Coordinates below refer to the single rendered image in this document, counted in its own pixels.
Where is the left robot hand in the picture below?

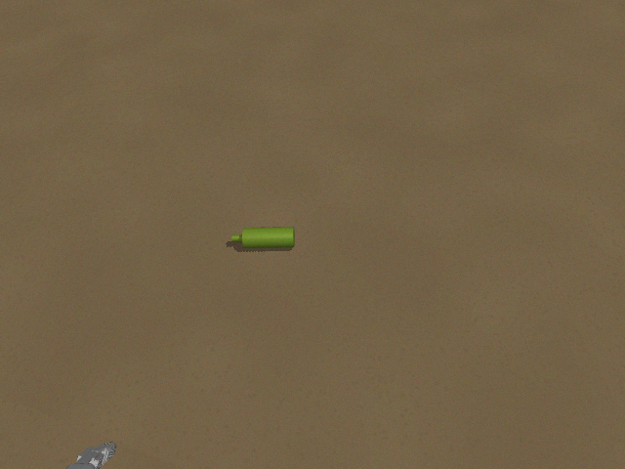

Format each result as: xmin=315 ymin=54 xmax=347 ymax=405
xmin=66 ymin=443 xmax=116 ymax=469

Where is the bottle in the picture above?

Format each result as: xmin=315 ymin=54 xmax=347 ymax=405
xmin=231 ymin=227 xmax=295 ymax=248

